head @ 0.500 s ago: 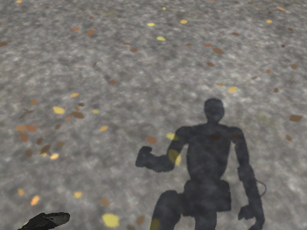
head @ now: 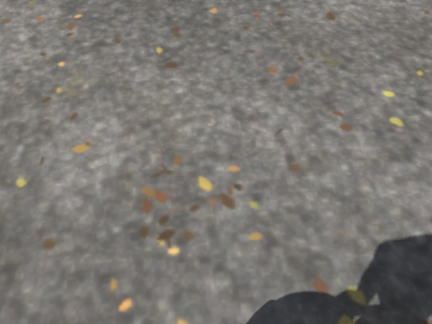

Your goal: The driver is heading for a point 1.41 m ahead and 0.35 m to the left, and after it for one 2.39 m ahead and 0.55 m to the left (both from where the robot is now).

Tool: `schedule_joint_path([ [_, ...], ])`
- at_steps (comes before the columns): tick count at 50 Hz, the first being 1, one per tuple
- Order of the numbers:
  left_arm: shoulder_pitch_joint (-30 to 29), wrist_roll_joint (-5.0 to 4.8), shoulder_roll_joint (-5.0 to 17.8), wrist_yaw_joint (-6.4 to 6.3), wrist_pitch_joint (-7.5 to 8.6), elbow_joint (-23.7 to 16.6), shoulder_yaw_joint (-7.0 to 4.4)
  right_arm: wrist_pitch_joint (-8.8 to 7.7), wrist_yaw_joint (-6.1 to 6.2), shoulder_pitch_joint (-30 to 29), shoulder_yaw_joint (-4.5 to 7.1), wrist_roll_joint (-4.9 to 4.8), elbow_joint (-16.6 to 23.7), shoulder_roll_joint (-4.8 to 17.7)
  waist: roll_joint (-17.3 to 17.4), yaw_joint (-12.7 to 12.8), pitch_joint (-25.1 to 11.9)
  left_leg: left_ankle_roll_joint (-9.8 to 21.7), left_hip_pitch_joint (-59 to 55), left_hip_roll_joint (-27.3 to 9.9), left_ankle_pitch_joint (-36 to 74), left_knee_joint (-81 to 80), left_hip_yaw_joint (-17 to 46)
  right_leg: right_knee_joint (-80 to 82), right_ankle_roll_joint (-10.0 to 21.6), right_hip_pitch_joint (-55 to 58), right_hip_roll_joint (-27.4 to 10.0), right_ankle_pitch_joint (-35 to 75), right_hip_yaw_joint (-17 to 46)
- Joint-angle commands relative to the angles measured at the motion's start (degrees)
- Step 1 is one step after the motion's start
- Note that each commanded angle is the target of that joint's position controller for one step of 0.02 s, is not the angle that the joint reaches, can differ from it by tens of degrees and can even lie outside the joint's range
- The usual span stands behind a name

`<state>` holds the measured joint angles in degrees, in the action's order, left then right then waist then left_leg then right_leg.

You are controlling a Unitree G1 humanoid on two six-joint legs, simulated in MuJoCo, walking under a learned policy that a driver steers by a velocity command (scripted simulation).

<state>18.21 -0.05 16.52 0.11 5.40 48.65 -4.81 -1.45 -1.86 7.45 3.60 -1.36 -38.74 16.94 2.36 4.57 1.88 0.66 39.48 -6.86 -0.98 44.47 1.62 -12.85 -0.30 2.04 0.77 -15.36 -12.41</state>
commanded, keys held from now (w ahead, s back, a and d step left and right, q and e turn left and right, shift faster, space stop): w+q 0.54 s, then w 0.46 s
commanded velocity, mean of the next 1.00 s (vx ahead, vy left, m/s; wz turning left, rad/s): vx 0.50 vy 0.00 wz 0.44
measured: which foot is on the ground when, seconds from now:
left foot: up 0.00-0.10, down 0.12-0.64, up 0.66-1.00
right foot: down 0.00-0.12, up 0.14-0.60, down 0.62-1.00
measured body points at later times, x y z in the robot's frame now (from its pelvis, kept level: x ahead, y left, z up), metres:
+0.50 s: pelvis +0.28 +0.07 +0.01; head +0.31 +0.10 +0.45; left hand +0.43 +0.36 -0.08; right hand +0.42 -0.20 -0.09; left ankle +0.21 +0.13 -0.74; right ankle +0.52 -0.06 -0.68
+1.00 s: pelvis +0.56 +0.12 +0.01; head +0.59 +0.13 +0.45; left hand +0.44 +0.37 -0.12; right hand +0.86 +0.01 -0.07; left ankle +0.64 +0.33 -0.69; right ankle +0.54 -0.01 -0.74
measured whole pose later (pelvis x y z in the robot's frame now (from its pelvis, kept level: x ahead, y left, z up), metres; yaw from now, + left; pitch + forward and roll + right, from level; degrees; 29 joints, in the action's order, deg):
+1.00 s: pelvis +0.56 +0.12 +0.01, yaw +25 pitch +2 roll -2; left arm 21.8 -1.0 15.9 1.0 4.7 49.8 -2.7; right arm -3.7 -0.9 5.6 2.0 -0.7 -36.1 15.6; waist 2.4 6.1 1.6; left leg -0.3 36.2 -5.0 -2.4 38.0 2.6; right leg -13.9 2.1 -2.3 2.8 -13.5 -1.2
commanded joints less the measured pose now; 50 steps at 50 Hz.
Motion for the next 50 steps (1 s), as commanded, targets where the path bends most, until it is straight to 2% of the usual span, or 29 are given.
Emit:
schedule_joint_path([
  [1, -2.3, -0.95, 10.4, -0.27, -0.05, -3.4, -2.38, -0.65, -1.15, -5.8, 0.02, -0.10, 6.1, 2.2, -4.0, -0.5, 4.3, 1.6, -0.2, 0.2, -0.5, -5.3, -2.1, 4.5, 8.9, -1.4, -17.3, 17.1, 3.9],
  [4, -2.3, -1.77, 12.9, -0.42, -1.36, -3.1, -3.02, -0.30, -1.48, -4.0, 1.21, 0.17, 7.6, 4.6, -6.2, -3.0, 1.1, 4.7, -6.7, 4.7, -8.9, -7.3, -6.5, -5.0, 7.2, 2.9, -17.7, 39.0, 1.3],
  [5, -2.8, -2.07, 13.5, -0.51, -1.91, -3.2, -3.13, -0.08, -1.31, 1.6, 2.39, 0.12, 6.6, 6.5, -6.7, -6.6, -2.7, 6.3, -14.5, 7.6, -10.4, -8.3, -8.4, -13.9, 6.3, 2.4, -16.7, 48.2, -0.1],
  [6, -3.1, -2.12, 12.3, -0.70, -2.21, -3.5, -2.58, 0.21, -0.66, 11.6, 4.37, -0.12, 3.9, 9.7, -5.6, -11.9, -7.9, 8.4, -29.0, 10.7, -7.6, -11.1, -8.9, -27.0, 4.4, -3.0, -14.5, 49.5, -1.9],
  [7, -1.4, -0.09, 8.5, -0.83, -1.85, -4.8, -1.04, 0.94, 0.66, 20.1, 6.30, -0.45, 2.2, 15.3, 3.0, -14.2, -13.4, 12.1, -46.6, 2.2, -6.5, -11.8, 5.5, -46.3, 1.4, -18.6, -11.6, 26.5, -2.1],
  [8, 2.6, 1.19, 1.5, -0.18, -0.16, -8.1, 1.26, 0.06, 0.48, 16.3, 6.23, -0.41, 3.7, 20.1, 14.8, -6.5, -19.4, 22.4, -60.2, -10.1, -21.5, -21.5, 40.0, -63.7, -1.5, -41.1, 0.5, -19.5, 7.6],
  [9, -4.7, -1.16, 7.6, 0.42, 1.64, -8.7, 0.30, -1.04, -0.19, 17.2, 4.63, -0.05, 5.2, 14.4, 6.1, -11.4, -22.0, 21.5, -60.7, -12.1, -25.9, -28.3, 45.5, -67.9, -0.4, -46.7, -0.9, -18.0, 17.8],
  [10, -8.6, -2.71, 9.2, 0.69, 2.44, -10.1, -0.13, -1.86, -0.40, 15.6, 3.74, 0.46, 4.3, 11.6, 3.9, -11.1, -13.7, 19.0, -55.2, -10.8, -21.2, -28.8, 37.5, -66.0, 0.9, -50.5, -3.0, -12.2, 17.1],
  [11, -8.7, -1.75, 8.2, 0.24, 2.86, -9.7, 0.25, -2.20, -0.33, 12.4, 3.27, 0.33, 4.6, 10.2, -0.7, -8.5, -9.4, 17.3, -47.0, -8.4, -14.5, -28.2, 30.6, -61.3, 1.4, -48.1, -5.5, -7.3, 17.1],
  [12, -8.2, -0.28, 8.3, -0.18, 2.78, -9.0, 0.00, -2.20, -0.12, 8.7, 2.78, 0.65, 5.2, 8.6, -1.5, -6.1, -6.8, 16.0, -39.7, -6.1, -7.7, -28.3, 25.0, -56.4, 1.2, -43.9, -7.2, -4.3, 17.3],
  [13, -6.9, 0.01, 8.5, -0.09, 2.14, -8.7, -0.25, -2.24, 0.19, 6.6, 2.29, 1.38, 6.3, 7.5, -0.1, -4.3, -6.3, 15.7, -35.2, -4.6, -3.3, -29.4, 22.3, -54.4, 0.9, -40.1, -8.3, -2.2, 17.8],
  [16, -7.0, 0.94, 6.8, -0.09, 0.41, -8.6, 0.04, -2.69, 1.05, 6.8, 2.39, 1.01, 5.8, 8.0, -0.5, -3.3, -5.0, 16.5, -29.2, -2.8, 4.9, -31.5, 17.5, -48.1, -1.6, -37.7, -7.5, 1.4, 16.4],
  [18, -11.2, 1.14, 5.5, -0.21, 0.03, -9.8, 0.54, -2.63, 1.90, 8.7, 2.69, 0.75, 4.9, 9.1, -0.5, -4.4, -3.1, 15.8, -27.9, -1.3, 5.8, -31.9, 14.9, -40.7, -3.2, -39.3, -6.5, 7.4, 15.9],
  [22, -19.5, 0.53, 3.8, 0.61, 0.59, -11.7, 1.49, -2.05, 2.76, 11.7, 2.87, 0.29, 3.2, 9.5, 1.8, -7.6, -1.4, 12.2, -26.0, 1.7, -0.8, -31.0, 12.6, -23.7, -3.6, -34.8, -2.9, 20.4, 15.3],
  [25, -23.1, -0.18, 4.8, 1.37, 1.26, -13.0, 1.30, -1.69, 2.84, 14.2, 3.06, -0.12, 1.7, 9.7, 2.6, -8.9, -0.6, 11.5, -28.0, 0.2, -3.7, -28.8, 16.0, -18.3, -2.8, -32.7, -1.5, 21.5, 16.2],
  [29, -20.1, -0.32, 7.1, 2.01, 2.22, -12.5, 0.25, -0.83, 3.28, 14.4, 2.98, 0.09, 0.8, 8.7, 5.3, -7.1, -1.4, 10.2, -34.4, -2.5, -1.2, -22.7, 20.8, -15.0, -0.1, -29.2, -1.3, 14.2, 16.5],
  [30, -16.4, -0.14, 7.6, 1.91, 2.49, -11.4, -0.23, -0.62, 3.23, 13.9, 2.76, 0.19, 0.7, 8.0, 6.0, -5.2, -2.5, 9.3, -34.7, -1.8, 3.2, -19.9, 20.4, -13.1, 1.3, -24.4, -0.7, 13.6, 15.0],
  [31, -10.9, 0.45, 9.2, 1.63, 2.78, -10.1, -1.11, -0.64, 3.01, 13.7, 2.05, 0.45, 0.9, 6.2, 5.2, -2.6, -6.5, 7.7, -33.6, 1.4, 8.3, -12.6, 18.2, -12.3, 3.3, -15.1, -1.8, 14.0, 15.0],
  [32, -2.3, 1.26, 11.9, 1.27, 2.81, -9.4, -1.72, -0.70, 2.91, 14.0, 0.86, 1.41, 2.0, 3.6, -0.2, 0.9, -15.1, 5.5, -26.4, 4.7, 0.2, 2.9, 14.3, -14.3, 7.1, 0.0, -10.7, 12.6, 24.3],
  [33, 3.7, 1.29, 16.2, 1.66, 1.99, -6.5, -3.09, -1.27, 2.81, 23.4, -0.15, -0.42, 2.1, 0.0, -20.5, -2.7, -21.4, 0.7, -4.8, 13.5, -28.6, 22.2, 8.2, -9.0, 17.3, 18.8, -22.2, -0.4, 51.8],
  [34, 3.7, -0.73, 10.8, 2.12, 1.86, -6.5, -1.90, -1.57, 3.04, 22.3, 0.47, -0.99, 0.9, 5.3, -15.4, -0.9, -17.9, 0.4, 3.1, 10.5, -31.6, 29.2, 10.9, -4.2, 16.7, 17.7, -23.1, -14.8, 58.9],
  [35, 0.8, -0.83, 7.7, 1.85, 1.54, -7.0, -0.98, -1.62, 2.97, 14.8, 1.31, -0.89, 1.8, 8.4, -9.9, 0.5, -10.0, 0.6, 5.3, 8.4, -26.5, 30.6, 10.2, -3.3, 14.2, 10.7, -20.8, -14.5, 50.3],
  [36, -2.3, 0.00, 6.9, 1.69, 1.12, -7.5, -0.46, -1.70, 3.10, 10.1, 1.18, -0.09, 2.9, 8.1, -5.6, -0.3, -5.9, 0.6, 3.8, 6.3, -22.7, 29.1, 7.7, -2.7, 12.8, 3.5, -18.4, -8.3, 43.2],
  [37, -4.0, 0.38, 6.0, 1.59, 0.88, -7.3, -0.07, -2.05, 2.93, 7.3, 1.20, 0.77, 3.9, 7.4, -4.9, -1.3, -2.6, 0.6, 3.0, 4.8, -20.0, 25.8, 7.1, -1.5, 12.9, -2.1, -16.5, -1.7, 38.7],
  [38, -4.7, 0.86, 5.1, 1.38, 0.98, -7.1, 0.39, -2.21, 2.57, 7.5, 1.18, 0.86, 4.1, 6.5, -6.3, -2.9, -2.3, 0.8, 0.1, 3.0, -18.1, 23.0, 6.5, -0.5, 12.4, -5.3, -14.7, 3.2, 35.1],
  [41, -3.6, -0.06, 5.4, 1.16, 1.30, -5.7, 0.45, -2.12, 2.03, 8.1, 0.38, 0.72, 3.8, 3.4, -8.0, -4.0, -2.4, 0.0, -1.8, 1.6, -17.2, 16.3, 3.7, 2.1, 13.6, -8.0, -13.2, 11.5, 29.2],
  [44, -2.3, -0.59, 8.1, 0.75, 1.01, -4.5, -0.13, -2.50, 1.78, 2.9, -0.61, 1.22, 5.5, 1.8, -6.5, -2.7, -1.2, -1.0, -0.9, 0.8, -10.4, 6.1, 1.9, 4.1, 13.9, -8.5, -13.1, 16.2, 24.8],
  [47, -0.5, -1.05, 9.0, 0.61, 0.37, -3.3, -0.09, -3.09, 1.16, -2.6, -1.09, 0.87, 6.5, 1.0, -6.4, -0.8, -0.3, -1.1, -4.2, 2.0, -0.9, -4.5, 0.0, 4.3, 12.1, -9.0, -11.1, 18.2, 19.8],
  [50, 3.0, -1.37, 9.6, 0.65, -0.31, -1.6, 0.02, -3.43, 0.45, -7.3, -1.03, 0.27, 7.7, 1.4, -6.6, 0.9, 0.5, -0.8, -6.7, 3.5, 2.8, -10.2, -1.1, 3.3, 11.3, -7.1, -12.1, 18.6, 19.0],
])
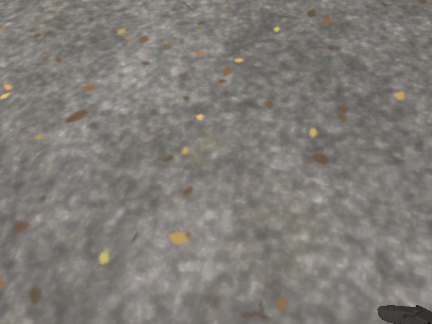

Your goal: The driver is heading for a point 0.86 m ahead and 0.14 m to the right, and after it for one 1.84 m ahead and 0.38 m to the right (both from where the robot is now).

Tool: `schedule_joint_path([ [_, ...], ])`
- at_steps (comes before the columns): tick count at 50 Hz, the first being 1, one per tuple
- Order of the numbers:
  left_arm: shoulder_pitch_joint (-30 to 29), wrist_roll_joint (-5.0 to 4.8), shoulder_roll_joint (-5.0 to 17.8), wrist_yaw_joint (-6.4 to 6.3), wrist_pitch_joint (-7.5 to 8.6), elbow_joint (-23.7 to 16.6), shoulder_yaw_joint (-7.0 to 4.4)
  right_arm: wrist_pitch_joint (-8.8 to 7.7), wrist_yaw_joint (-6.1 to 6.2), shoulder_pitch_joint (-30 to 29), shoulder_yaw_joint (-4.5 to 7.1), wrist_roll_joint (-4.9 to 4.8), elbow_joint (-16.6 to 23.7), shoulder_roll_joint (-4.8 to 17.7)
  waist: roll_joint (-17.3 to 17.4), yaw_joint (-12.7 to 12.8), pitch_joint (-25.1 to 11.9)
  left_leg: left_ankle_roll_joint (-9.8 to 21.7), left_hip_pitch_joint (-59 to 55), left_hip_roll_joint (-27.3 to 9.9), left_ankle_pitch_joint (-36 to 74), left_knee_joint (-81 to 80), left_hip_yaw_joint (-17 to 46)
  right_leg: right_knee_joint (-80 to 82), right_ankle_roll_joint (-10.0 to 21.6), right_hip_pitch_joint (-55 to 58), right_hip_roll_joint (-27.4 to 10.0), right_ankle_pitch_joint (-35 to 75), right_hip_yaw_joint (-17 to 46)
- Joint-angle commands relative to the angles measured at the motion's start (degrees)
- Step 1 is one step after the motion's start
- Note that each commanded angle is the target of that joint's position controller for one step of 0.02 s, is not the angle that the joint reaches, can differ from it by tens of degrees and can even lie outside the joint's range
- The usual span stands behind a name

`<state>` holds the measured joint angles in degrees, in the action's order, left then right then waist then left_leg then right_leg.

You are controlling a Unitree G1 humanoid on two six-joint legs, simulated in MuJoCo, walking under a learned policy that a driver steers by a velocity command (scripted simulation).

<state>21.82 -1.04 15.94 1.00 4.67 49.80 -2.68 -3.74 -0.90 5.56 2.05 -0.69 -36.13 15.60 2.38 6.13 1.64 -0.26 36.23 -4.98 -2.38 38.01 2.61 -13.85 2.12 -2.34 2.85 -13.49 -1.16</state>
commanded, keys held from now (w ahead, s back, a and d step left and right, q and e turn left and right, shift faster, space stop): w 0.32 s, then w+e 0.68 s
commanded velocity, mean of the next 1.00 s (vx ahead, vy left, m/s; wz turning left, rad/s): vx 0.50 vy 0.00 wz -0.25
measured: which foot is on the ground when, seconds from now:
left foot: up 0.00-0.12, down 0.14-0.68, up 0.70-1.00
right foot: down 0.00-0.16, up 0.18-0.66, down 0.68-1.00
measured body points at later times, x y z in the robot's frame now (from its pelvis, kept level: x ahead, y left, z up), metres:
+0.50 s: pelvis +0.28 +0.05 +0.00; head +0.30 +0.05 +0.45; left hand +0.47 +0.29 -0.10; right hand +0.30 -0.24 -0.11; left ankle +0.21 +0.14 -0.75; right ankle +0.46 -0.13 -0.69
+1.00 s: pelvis +0.56 -0.03 +0.00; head +0.59 -0.05 +0.45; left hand +0.71 +0.22 -0.11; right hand +0.69 -0.34 -0.08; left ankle +0.78 +0.09 -0.69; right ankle +0.50 -0.10 -0.75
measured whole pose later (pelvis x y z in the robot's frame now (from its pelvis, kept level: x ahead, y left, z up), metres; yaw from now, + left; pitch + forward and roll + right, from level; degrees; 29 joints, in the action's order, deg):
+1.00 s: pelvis +0.56 -0.03 +0.00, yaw -19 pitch +2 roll +0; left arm 18.7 -1.1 16.6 -0.2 2.3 42.1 -3.6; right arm -5.5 -0.2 4.3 2.2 0.6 -38.7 17.0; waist 1.6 3.8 1.9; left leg -3.9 37.1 -4.4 -2.0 38.8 5.9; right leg -20.1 4.6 -9.2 6.5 -12.6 7.3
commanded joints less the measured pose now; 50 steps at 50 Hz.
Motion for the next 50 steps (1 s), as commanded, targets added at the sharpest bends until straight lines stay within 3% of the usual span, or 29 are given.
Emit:
schedule_joint_path([
  [1, 0.3, -0.47, 10.3, -0.25, 0.12, -2.3, -2.09, -1.22, -0.77, -6.7, 0.63, -0.53, 5.6, 3.0, -6.7, -0.5, 1.2, 0.6, -3.3, 1.9, 3.6, -5.1, -2.0, 3.7, 8.6, -1.2, -15.0, 17.0, 8.1],
  [4, 0.8, -0.59, 11.6, -0.62, -0.91, -1.3, -2.44, -1.47, -1.39, -6.7, 1.27, -0.52, 6.3, 4.6, -7.5, -2.4, 1.0, 2.8, -6.1, 3.1, -1.4, -8.6, -2.4, 0.0, 7.2, 3.3, -17.1, 23.2, 8.3],
  [5, -0.1, -0.66, 12.2, -0.80, -1.19, -1.3, -2.57, -1.51, -1.31, -3.3, 1.92, -0.28, 5.4, 5.7, -7.6, -4.9, -1.0, 4.0, -11.7, 4.4, -1.9, -10.2, -3.6, -4.1, 6.3, 3.4, -16.4, 31.2, 7.0],
  [6, -0.5, -0.61, 11.7, -0.95, -1.38, -1.5, -2.31, -1.39, -0.94, 3.9, 3.15, 0.06, 3.2, 7.8, -6.7, -8.7, -5.5, 5.6, -22.3, 5.7, -1.0, -11.7, -4.8, -12.5, 5.1, 1.6, -14.1, 38.2, 4.7],
  [7, -1.2, 0.32, 9.7, -1.11, -1.19, -2.6, -1.36, -1.12, -0.30, 13.6, 4.36, 0.52, 1.1, 10.9, -4.6, -13.0, -12.6, 8.5, -38.1, 0.1, 0.2, -9.3, 0.6, -25.8, 3.1, -7.1, -11.7, 31.7, 2.7],
  [8, 4.1, 1.10, 3.5, -0.87, -0.11, -4.6, 0.70, -0.65, 0.06, 19.5, 5.68, 1.46, 0.2, 17.0, 9.2, -12.0, -21.2, 17.2, -59.6, -15.1, -6.9, -11.1, 25.6, -48.8, -1.2, -30.0, -2.9, 4.8, -0.6],
  [9, 3.2, 0.51, 5.7, -0.51, 1.05, -3.8, 0.38, -0.39, -0.10, 20.9, 4.66, 0.62, -0.3, 13.0, 11.4, -12.8, -24.5, 19.3, -60.2, -17.8, -13.8, -18.7, 39.2, -57.0, -1.1, -37.9, -1.5, -19.1, 6.7],
  [10, -1.5, -1.02, 9.9, -0.11, 1.54, -5.2, -0.92, -0.46, -0.20, 17.0, 3.54, 0.31, -0.4, 10.4, 7.5, -12.2, -14.8, 16.7, -53.0, -15.7, -16.3, -20.0, 31.7, -59.9, -0.5, -42.6, -4.9, -16.1, 7.0],
  [11, -5.0, -1.18, 9.6, -0.08, 1.65, -6.0, -0.84, -0.48, -0.26, 13.3, 3.00, 0.28, 0.0, 8.9, 4.2, -10.7, -9.1, 15.2, -44.8, -13.1, -13.3, -21.3, 24.3, -57.9, -0.3, -42.1, -7.5, -10.9, 5.3],
  [12, -6.5, -0.32, 8.8, -0.20, 1.44, -6.1, -0.89, -0.60, -0.55, 10.3, 2.53, 0.59, -0.1, 7.5, 1.8, -9.0, -5.1, 14.5, -37.5, -10.7, -8.8, -23.4, 19.5, -54.5, -0.8, -40.3, -9.0, -7.4, 4.6],
  [13, -5.7, 0.25, 8.3, -0.30, 0.84, -5.8, -1.11, -0.98, -0.74, 8.3, 2.16, 0.97, 0.0, 6.3, 2.5, -6.9, -3.6, 13.8, -32.3, -8.8, -4.9, -25.3, 16.0, -51.7, -1.2, -36.7, -10.5, -4.6, 5.1],
  [15, -3.7, 0.41, 5.9, -0.37, -0.37, -4.9, -0.69, -1.76, -0.89, 7.0, 2.36, 0.84, -0.7, 6.4, 3.3, -4.9, -3.2, 14.4, -27.0, -7.5, -0.4, -28.3, 12.1, -49.5, -2.4, -32.6, -10.9, -1.8, 4.5],
  [17, -5.5, 0.56, 5.1, -0.59, -1.09, -5.5, -0.56, -2.41, -0.63, 7.4, 2.72, 0.86, -2.0, 7.4, 2.4, -4.5, -1.9, 14.8, -25.8, -7.3, 2.9, -30.0, 8.2, -45.7, -3.4, -34.3, -11.1, 2.4, 4.5],
  [23, -16.4, 0.06, 3.4, 0.60, -0.65, -8.2, 0.21, -2.51, 0.53, 11.2, 3.25, 1.14, -5.5, 9.5, 0.3, -8.7, 1.3, 11.4, -28.1, -6.3, 3.9, -32.2, -2.2, -26.6, -2.7, -33.9, -8.8, 20.1, 3.7],
  [26, -20.9, -0.16, 3.4, 1.38, -0.56, -10.4, 0.32, -1.96, 0.78, 13.9, 3.54, 0.66, -7.7, 10.2, -0.3, -10.4, 2.7, 10.8, -34.0, -8.4, 4.0, -31.4, -4.3, -22.0, -1.4, -35.8, -7.8, 20.2, 3.6],
  [29, -23.4, 0.00, 3.7, 2.47, -0.52, -12.6, 0.23, -0.72, 1.16, 14.9, 3.84, 0.20, -9.1, 10.5, -0.2, -10.6, 3.1, 9.5, -41.2, -10.5, 9.8, -27.5, -5.7, -19.5, 0.5, -38.1, -6.9, 13.8, 2.2],
  [31, -21.8, 0.18, 4.9, 3.00, -0.57, -13.4, -0.37, 0.23, 1.72, 13.8, 4.18, 0.09, -9.0, 11.7, 1.5, -8.9, 0.9, 8.0, -43.6, -10.5, 26.4, -21.3, -7.5, -19.2, 2.4, -33.8, -4.3, 7.5, -1.1],
  [32, -18.1, 0.25, 6.3, 2.98, -0.75, -13.0, -1.21, 0.78, 2.14, 13.3, 4.38, 0.12, -8.8, 12.5, 2.6, -6.7, -2.2, 7.0, -43.8, -9.9, 37.3, -15.0, -8.8, -19.4, 3.5, -28.0, -2.0, 5.0, -3.2],
  [33, -10.1, 0.13, 8.7, 2.67, -0.86, -11.1, -2.76, 1.43, 2.65, 12.6, 4.22, 0.17, -8.3, 12.3, 1.9, -2.3, -6.8, 5.3, -40.8, -8.0, 42.2, -4.1, -11.1, -17.0, 5.2, -16.8, 0.5, 6.8, -4.3],
  [34, -0.3, -0.06, 13.1, 1.80, -1.26, -9.2, -4.66, 1.30, 3.25, 13.3, 3.51, 0.89, -7.0, 11.2, -2.2, 1.7, -12.9, 3.0, -28.4, -5.8, 30.6, 11.9, -11.7, -17.0, 8.6, 1.1, -4.2, 9.1, 4.9],
  [35, 1.9, -0.62, 19.1, 1.35, -1.37, -9.2, -5.92, -0.37, 2.01, 19.6, 0.74, 2.51, -4.4, 3.1, -17.3, -3.1, -19.2, -1.4, -1.1, 5.9, -18.5, 33.5, -9.3, -13.6, 20.0, 23.2, -19.2, 0.4, 36.3],
  [36, 3.3, -0.68, 14.2, 1.18, -1.19, -10.0, -4.53, -2.63, 1.09, 15.0, 1.17, 1.02, -4.7, 6.7, -12.5, 0.4, -24.7, -0.9, 6.7, 7.7, -30.3, 40.9, 2.5, -5.4, 21.5, 27.9, -21.8, -5.0, 48.7],
  [37, 1.4, -0.05, 11.7, 0.94, -0.96, -10.0, -3.78, -4.02, 0.38, 9.5, 1.95, -1.17, -2.8, 9.6, -10.0, 1.3, -16.7, 0.4, 11.2, 4.5, -25.9, 40.8, 3.8, -4.3, 18.4, 22.9, -20.1, -1.8, 39.9],
  [38, -1.8, 0.03, 10.7, 0.72, -0.81, -10.6, -3.53, -4.77, 0.50, 7.0, 1.54, -0.99, -1.9, 8.9, -5.0, -0.5, -11.7, 1.0, 10.1, 2.1, -21.4, 36.6, 3.1, -4.3, 16.6, 15.0, -17.6, 3.0, 33.2],
  [39, -5.3, 0.12, 9.2, 0.60, -0.89, -11.4, -3.08, -4.86, 0.89, 5.8, 1.80, 0.44, -1.9, 8.9, -2.3, -2.7, -7.4, 0.6, 7.3, 0.4, -19.1, 31.2, 2.6, -3.3, 15.5, 6.6, -15.7, 9.4, 28.3],
  [41, -8.5, 0.96, 7.8, 0.24, -0.95, -13.0, -2.57, -3.67, 1.03, 7.2, 2.29, 1.40, -1.6, 8.9, -4.5, -6.1, -5.5, -0.6, 0.6, -0.8, -17.0, 26.5, 2.8, -0.8, 15.6, -2.6, -13.4, 16.6, 24.5],
  [43, -8.7, 0.58, 8.5, -0.26, -0.85, -13.1, -2.86, -2.49, 1.10, 8.0, 1.99, 1.61, -1.6, 7.3, -4.7, -7.2, -4.2, -2.3, -1.1, -0.8, -15.9, 21.5, 1.4, 0.6, 15.9, -8.0, -12.4, 19.9, 21.3],
  [47, -6.4, -0.08, 10.6, -1.51, -1.25, -12.1, -3.63, -2.14, 1.03, -0.1, 0.83, 1.74, 0.5, 4.5, -5.6, -4.6, -1.8, -4.1, -4.8, 1.8, -0.3, 4.3, 0.0, 0.9, 12.4, -14.3, -7.8, 16.3, 15.4],
  [50, -3.1, -0.36, 10.8, -1.87, -1.89, -11.0, -3.76, -2.71, 0.38, -5.5, 0.81, 0.74, 1.7, 4.7, -6.7, -2.2, -1.8, -4.1, -9.3, 4.5, 7.3, -4.5, 0.1, -0.6, 10.5, -14.2, -7.7, 10.7, 17.0],
])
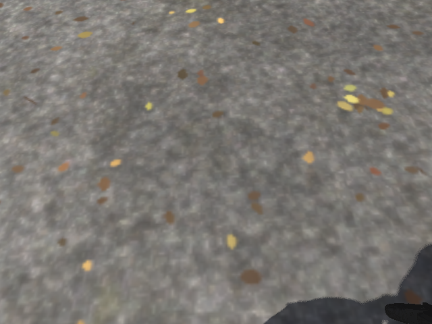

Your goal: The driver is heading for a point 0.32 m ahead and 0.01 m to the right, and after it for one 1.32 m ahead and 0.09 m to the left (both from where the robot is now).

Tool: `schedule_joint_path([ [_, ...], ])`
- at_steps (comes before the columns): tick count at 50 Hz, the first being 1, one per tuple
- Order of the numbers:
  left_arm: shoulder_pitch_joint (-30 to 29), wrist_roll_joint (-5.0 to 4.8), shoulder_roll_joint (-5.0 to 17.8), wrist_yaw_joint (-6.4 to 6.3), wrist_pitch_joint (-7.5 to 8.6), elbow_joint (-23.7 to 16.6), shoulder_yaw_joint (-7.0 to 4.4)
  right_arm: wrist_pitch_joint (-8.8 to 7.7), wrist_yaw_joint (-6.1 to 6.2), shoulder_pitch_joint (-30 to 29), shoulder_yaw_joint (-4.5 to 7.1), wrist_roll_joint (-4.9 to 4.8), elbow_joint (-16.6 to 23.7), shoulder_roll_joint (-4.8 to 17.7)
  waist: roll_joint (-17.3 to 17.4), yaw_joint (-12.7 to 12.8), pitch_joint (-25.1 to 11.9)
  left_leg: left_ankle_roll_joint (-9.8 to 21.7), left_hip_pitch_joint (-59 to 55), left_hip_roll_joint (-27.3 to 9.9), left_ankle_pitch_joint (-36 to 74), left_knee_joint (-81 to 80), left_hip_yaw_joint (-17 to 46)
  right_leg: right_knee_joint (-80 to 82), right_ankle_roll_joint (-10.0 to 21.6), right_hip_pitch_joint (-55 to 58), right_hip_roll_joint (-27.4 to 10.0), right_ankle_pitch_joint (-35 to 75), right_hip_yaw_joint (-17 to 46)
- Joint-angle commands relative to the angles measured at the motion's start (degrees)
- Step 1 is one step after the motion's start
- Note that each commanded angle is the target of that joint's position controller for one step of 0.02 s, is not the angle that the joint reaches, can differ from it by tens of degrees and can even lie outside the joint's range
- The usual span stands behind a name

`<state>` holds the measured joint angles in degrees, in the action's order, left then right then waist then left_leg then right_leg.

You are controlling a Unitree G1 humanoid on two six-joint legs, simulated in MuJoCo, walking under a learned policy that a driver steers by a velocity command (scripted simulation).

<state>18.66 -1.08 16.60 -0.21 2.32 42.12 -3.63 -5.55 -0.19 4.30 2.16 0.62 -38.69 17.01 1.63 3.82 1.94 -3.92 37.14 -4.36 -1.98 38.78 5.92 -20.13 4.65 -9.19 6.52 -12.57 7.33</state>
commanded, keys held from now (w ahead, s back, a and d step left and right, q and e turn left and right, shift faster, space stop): w+e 0.10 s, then w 0.02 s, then no key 0.88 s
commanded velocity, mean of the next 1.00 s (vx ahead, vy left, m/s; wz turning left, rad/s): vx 0.18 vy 0.00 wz -0.19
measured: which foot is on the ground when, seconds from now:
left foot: up 0.00-0.12, down 0.14-1.00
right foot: down 0.00-0.16, up 0.18-0.50, down 0.52-1.00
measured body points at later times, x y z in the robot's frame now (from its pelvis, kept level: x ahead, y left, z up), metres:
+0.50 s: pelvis +0.21 +0.04 +0.00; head +0.24 +0.04 +0.44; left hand +0.42 +0.27 -0.10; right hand +0.25 -0.24 -0.13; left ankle +0.22 +0.15 -0.75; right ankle +0.26 -0.10 -0.73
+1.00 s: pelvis +0.25 +0.01 -0.01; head +0.26 +0.01 +0.44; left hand +0.44 +0.24 -0.12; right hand +0.29 -0.27 -0.14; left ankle +0.22 +0.15 -0.75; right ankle +0.26 -0.10 -0.75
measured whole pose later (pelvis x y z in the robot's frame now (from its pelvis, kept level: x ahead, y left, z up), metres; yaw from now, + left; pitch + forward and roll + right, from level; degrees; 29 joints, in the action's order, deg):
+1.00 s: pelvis +0.25 +0.01 -0.01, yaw -10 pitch -1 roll +0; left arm 8.4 0.5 13.4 -0.6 -0.8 44.7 -2.6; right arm 0.7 1.1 9.7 1.1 0.4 -54.6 15.4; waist -0.3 -1.0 2.2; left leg -1.3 6.8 -1.3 -19.9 28.0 -1.1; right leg -30.9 0.9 -14.9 1.3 -14.7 2.0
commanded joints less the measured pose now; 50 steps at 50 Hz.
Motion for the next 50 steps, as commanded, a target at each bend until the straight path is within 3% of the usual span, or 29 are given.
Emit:
schedule_joint_path([
  [1, 1.0, -0.53, 10.1, -0.69, 0.29, -2.9, -2.82, -1.07, -0.52, -5.1, 0.92, -0.87, 4.6, 4.0, -6.2, 0.3, -2.1, -0.1, -10.6, 4.2, 6.5, -6.9, -2.4, 4.5, 7.7, -5.9, -12.0, 8.3, 10.1],
  [5, 0.8, -0.34, 9.4, -0.85, -0.26, -2.9, -2.86, -1.92, -0.89, -2.3, 2.40, -1.22, 4.2, 6.8, -8.5, -2.4, -2.6, 2.9, -15.3, 4.2, -0.7, -11.4, -1.1, -2.5, 5.6, -0.4, -14.1, 6.2, 16.7],
  [6, 0.3, -0.07, 7.9, -0.78, -0.32, -3.1, -2.39, -2.13, -0.71, 2.2, 3.00, -0.99, 2.9, 7.5, -8.5, -4.7, -4.3, 4.4, -20.9, 4.0, -0.7, -13.4, -2.3, -6.1, 4.3, -0.5, -12.7, 8.1, 15.5],
  [7, 0.4, 0.45, 5.0, -0.62, -0.20, -3.5, -1.34, -2.45, -0.34, 7.7, 3.70, 0.41, 2.3, 9.5, -6.5, -7.3, -9.3, 7.3, -31.0, -0.9, 0.6, -13.0, 1.1, -16.8, 2.1, -2.8, -9.3, 9.7, 12.2],
  [8, 5.5, 0.38, 1.7, -0.88, 0.11, -4.8, -0.29, -2.29, -0.02, 13.3, 4.70, 2.12, 2.0, 14.2, 4.8, -6.7, -17.7, 14.4, -49.8, -13.0, 4.5, -12.6, 18.1, -35.5, -2.2, -16.9, -2.0, -2.8, 5.1],
  [9, 9.6, -0.18, 3.2, -1.02, 0.47, -5.1, -0.08, -1.42, -0.67, 16.1, 5.03, 0.94, 0.1, 13.8, 18.3, -5.6, -20.7, 20.9, -54.7, -20.5, 2.6, -17.4, 37.1, -48.8, -4.7, -28.4, -0.3, -23.7, 2.4],
  [10, 7.9, -0.40, 7.9, -1.13, 0.22, -3.7, -1.25, -1.17, -0.84, 13.4, 3.63, -0.18, 1.1, 8.8, 10.1, -6.3, -14.7, 19.6, -49.4, -18.9, 2.9, -18.0, 33.1, -54.1, -5.6, -31.3, -3.0, -21.5, 5.2],
  [11, 3.0, -0.04, 9.1, -1.22, -0.32, -4.2, -1.64, -0.68, -0.84, 10.6, 2.78, -0.03, 1.6, 6.3, 4.7, -6.5, -10.1, 17.9, -43.1, -16.5, 9.6, -17.0, 23.2, -55.4, -6.3, -30.8, -4.5, -18.4, 3.5],
  [12, 0.0, 0.59, 8.5, -1.35, -0.76, -4.9, -1.65, -0.40, -1.06, 8.1, 2.10, 0.30, 1.4, 4.8, 1.9, -5.7, -7.1, 17.0, -37.0, -13.7, 18.3, -17.1, 16.4, -52.9, -6.7, -29.4, -5.8, -16.5, 2.2],
  [13, -1.3, 0.94, 7.8, -1.38, -1.26, -5.3, -1.78, -0.33, -1.23, 6.2, 1.50, 0.39, 1.0, 3.4, 1.9, -4.4, -5.6, 16.3, -32.8, -11.6, 24.0, -17.6, 11.6, -48.8, -6.8, -27.3, -7.6, -15.3, 1.6],
  [15, 0.0, 0.77, 4.1, -1.22, -2.06, -4.9, -0.91, -0.34, -1.43, 4.7, 1.32, 0.73, -0.5, 3.3, 4.9, -2.5, -5.4, 15.8, -27.3, -8.3, 29.2, -19.7, 5.6, -40.4, -7.4, -20.9, -8.2, -12.5, -1.0],
  [19, -2.3, 1.18, 1.8, -1.08, -2.43, -5.0, 0.23, 0.70, -0.68, 3.0, 2.08, -0.07, -2.6, 6.5, 5.8, -2.4, -9.0, 16.6, -25.5, -7.5, 33.2, -20.7, 0.2, -24.3, -8.1, -11.4, -8.3, -2.3, -4.1],
  [22, -5.7, 1.10, 3.2, -0.82, -2.81, -5.5, -0.07, 1.64, -0.50, 4.5, 2.04, -0.73, -4.4, 7.2, 5.2, -3.9, -8.9, 16.1, -26.4, -7.8, 25.1, -20.5, 0.1, -17.3, -7.4, -7.9, -7.8, 2.6, -4.8],
  [25, -7.0, 1.70, 3.5, -0.73, -2.90, -5.7, -0.44, 2.23, -0.59, 3.8, 1.34, -1.43, -5.6, 6.2, 4.0, -2.6, -6.8, 13.4, -24.2, -6.3, 10.3, -18.3, 0.6, -5.6, -4.8, -1.2, -7.1, 9.2, -5.7],
  [26, -7.9, 2.24, 4.7, -0.96, -2.84, -6.3, -0.63, 2.13, -0.66, 5.5, 0.70, -1.15, -6.4, 4.6, 2.3, -2.8, -6.3, 10.6, -22.5, -4.5, 4.0, -17.1, 0.4, -2.0, -3.4, 2.3, -9.2, 15.5, -2.9],
  [27, -7.9, 2.55, 7.7, -1.49, -2.92, -7.2, -1.15, 1.84, -0.78, 7.9, 0.09, 0.41, -6.6, 3.1, -2.8, -4.7, -8.5, 7.4, -19.8, -1.2, -4.7, -13.6, -2.0, -4.0, -1.2, 8.0, -15.1, 28.4, 2.7],
  [28, -10.0, 2.31, 8.0, -1.78, -3.39, -7.2, -1.05, 1.79, -0.89, 13.6, -0.39, 0.77, -7.7, 1.4, -9.4, -8.2, -10.2, 5.0, -18.4, 2.1, -15.6, -14.0, -4.9, -6.1, 2.9, 9.1, -18.1, 27.0, 5.1],
  [29, -11.8, 1.81, 4.3, -1.26, -3.54, -7.4, -0.37, 2.35, -0.58, 11.1, -0.63, 0.79, -8.0, 1.9, -9.0, -6.5, -9.2, 3.7, -21.9, 2.2, -14.8, -15.1, -5.8, -5.8, 2.6, 4.3, -15.6, 16.7, 3.7],
  [30, -12.7, 1.80, 3.2, -0.78, -3.52, -7.5, -0.14, 2.97, -0.39, 8.0, -0.26, 0.57, -7.7, 3.7, -7.5, -5.2, -6.0, 3.3, -21.2, 2.6, -13.3, -14.8, -6.2, -5.9, 0.8, 1.9, -12.8, 12.4, 2.1],
  [32, -12.0, 1.98, 4.0, -0.36, -3.03, -7.1, -0.22, 3.93, 0.04, 7.5, -0.05, 0.41, -8.0, 4.6, -6.2, -4.7, -4.1, 3.6, -20.9, 2.4, -10.1, -14.1, -5.9, -6.8, -0.7, 0.5, -11.4, 14.8, 1.0],
  [38, -11.5, 1.67, 3.8, -0.47, -2.30, -5.6, -0.34, 4.44, 0.46, 7.5, -0.05, -0.11, -9.9, 4.6, -4.0, -4.7, -6.2, 3.5, -24.9, 1.4, -2.8, -13.0, -5.3, -9.5, -0.5, 2.1, -11.0, 25.8, 0.3],
  [50, -12.0, 1.55, 3.4, -0.73, -2.26, 0.0, -0.71, 5.96, 1.68, 6.5, 0.24, -0.22, -14.9, 4.5, -2.1, -5.1, -4.0, 3.2, -27.2, 1.3, -5.7, -14.7, -5.4, -7.4, -1.1, 0.6, -9.6, 19.1, -1.0],
])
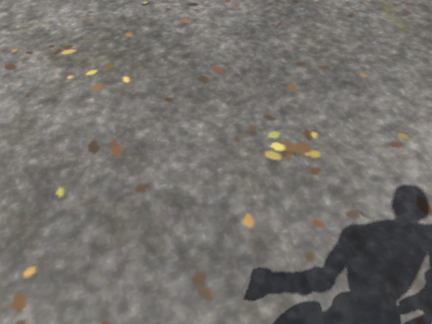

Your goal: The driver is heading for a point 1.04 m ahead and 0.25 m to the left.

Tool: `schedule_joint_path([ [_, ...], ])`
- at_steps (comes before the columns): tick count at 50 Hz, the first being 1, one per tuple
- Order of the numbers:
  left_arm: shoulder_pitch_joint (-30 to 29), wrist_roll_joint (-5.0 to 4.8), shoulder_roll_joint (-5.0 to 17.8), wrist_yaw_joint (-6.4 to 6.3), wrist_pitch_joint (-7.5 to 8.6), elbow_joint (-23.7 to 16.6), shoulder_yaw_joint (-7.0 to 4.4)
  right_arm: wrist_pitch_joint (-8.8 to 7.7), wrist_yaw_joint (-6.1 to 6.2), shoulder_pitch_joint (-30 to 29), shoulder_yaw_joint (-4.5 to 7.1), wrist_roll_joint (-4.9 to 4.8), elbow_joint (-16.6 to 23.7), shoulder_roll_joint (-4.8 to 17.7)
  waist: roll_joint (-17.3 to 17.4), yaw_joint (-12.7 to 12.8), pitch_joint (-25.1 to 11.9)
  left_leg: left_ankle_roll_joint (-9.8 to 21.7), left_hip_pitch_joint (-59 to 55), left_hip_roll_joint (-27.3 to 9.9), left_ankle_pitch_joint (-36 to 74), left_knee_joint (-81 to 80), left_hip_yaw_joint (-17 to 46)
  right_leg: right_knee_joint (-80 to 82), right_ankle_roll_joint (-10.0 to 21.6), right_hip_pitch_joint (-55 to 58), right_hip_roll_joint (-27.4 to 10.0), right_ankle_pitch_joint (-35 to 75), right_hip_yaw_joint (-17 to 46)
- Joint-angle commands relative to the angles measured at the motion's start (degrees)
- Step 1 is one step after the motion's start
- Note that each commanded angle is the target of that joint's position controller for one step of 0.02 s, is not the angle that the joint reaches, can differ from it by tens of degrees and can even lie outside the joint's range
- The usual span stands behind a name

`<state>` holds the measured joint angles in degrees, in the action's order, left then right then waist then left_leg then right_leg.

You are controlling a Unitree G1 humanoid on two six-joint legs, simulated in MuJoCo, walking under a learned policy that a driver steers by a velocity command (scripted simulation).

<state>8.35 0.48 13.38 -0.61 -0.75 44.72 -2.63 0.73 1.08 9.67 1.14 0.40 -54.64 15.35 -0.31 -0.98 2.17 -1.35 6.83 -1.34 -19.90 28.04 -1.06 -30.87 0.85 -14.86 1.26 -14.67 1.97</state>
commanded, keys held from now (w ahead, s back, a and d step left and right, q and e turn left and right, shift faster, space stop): no key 1.00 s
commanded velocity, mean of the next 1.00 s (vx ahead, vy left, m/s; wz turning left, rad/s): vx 0.00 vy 0.00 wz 0.00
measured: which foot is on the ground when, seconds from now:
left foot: down 0.00-1.00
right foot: down 0.00-1.00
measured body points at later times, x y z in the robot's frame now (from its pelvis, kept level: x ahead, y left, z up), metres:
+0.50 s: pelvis -0.01 +0.00 +0.00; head -0.01 +0.00 +0.45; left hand +0.07 +0.26 -0.14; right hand +0.00 -0.25 -0.15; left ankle -0.05 +0.13 -0.73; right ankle +0.02 -0.11 -0.73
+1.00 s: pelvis -0.01 +0.01 +0.00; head +0.00 +0.01 +0.45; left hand +0.03 +0.26 -0.15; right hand -0.03 -0.23 -0.15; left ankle -0.05 +0.13 -0.73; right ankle +0.02 -0.11 -0.73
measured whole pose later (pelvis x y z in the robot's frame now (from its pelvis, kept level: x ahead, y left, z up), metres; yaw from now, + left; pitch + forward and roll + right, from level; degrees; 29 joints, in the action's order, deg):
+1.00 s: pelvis -0.01 +0.01 +0.00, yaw +0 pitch -1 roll +0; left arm 9.2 -0.2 11.6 -2.3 -1.2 64.2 -1.7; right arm -0.9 2.3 18.7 0.1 0.3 -62.9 10.4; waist -0.1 -0.1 2.1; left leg -0.4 7.8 -0.7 -18.1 27.0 -1.3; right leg -27.9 -0.2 -14.9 0.5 -11.8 2.4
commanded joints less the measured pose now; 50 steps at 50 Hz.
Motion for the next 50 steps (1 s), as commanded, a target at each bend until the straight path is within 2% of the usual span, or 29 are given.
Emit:
schedule_joint_path([
  [1, -1.7, -0.03, 6.6, -0.44, 0.80, -2.0, -1.72, -0.31, 0.51, 1.2, 1.27, 0.00, 0.6, 6.2, -0.2, -0.3, -4.0, 0.6, 3.3, -1.7, 11.7, -4.1, 1.5, 3.6, 2.6, 6.2, -4.2, 20.3, 4.2],
  [14, -1.4, -0.26, 6.3, -1.43, 0.45, 6.3, -1.47, -0.91, 1.11, 3.6, 0.86, 0.05, -4.1, 4.8, -0.3, 0.1, -0.9, 0.8, 6.3, -1.0, 5.8, -6.2, 1.0, 5.9, 1.6, 5.5, -3.0, 10.8, 2.9],
  [26, -0.8, -0.48, 5.5, -1.60, 0.23, 12.4, -0.83, -1.51, 1.26, 7.6, 0.21, 0.06, -6.4, 2.8, 0.2, 0.5, 0.1, 1.1, 7.4, -0.6, 4.9, -6.8, 0.7, 6.6, 1.3, 4.9, -2.4, 8.5, 2.2],
  [37, 0.2, -0.60, 4.7, -1.72, 0.06, 16.0, -0.27, -1.78, 1.35, 11.0, -0.15, -0.04, -7.4, 1.3, 0.5, 0.8, 0.4, 1.4, 7.6, -0.5, 5.9, -7.0, 0.7, 6.6, 1.2, 4.6, -2.2, 9.3, 1.8],
  [50, 1.6, -0.70, 4.0, -1.91, -0.06, 18.1, 0.18, -1.90, 1.38, 13.8, -0.24, -0.14, -7.8, 0.1, 0.6, 0.9, 0.7, 1.7, 7.7, -0.4, 7.1, -7.2, 0.7, 6.6, 1.0, 4.6, -2.1, 10.3, 1.5],
])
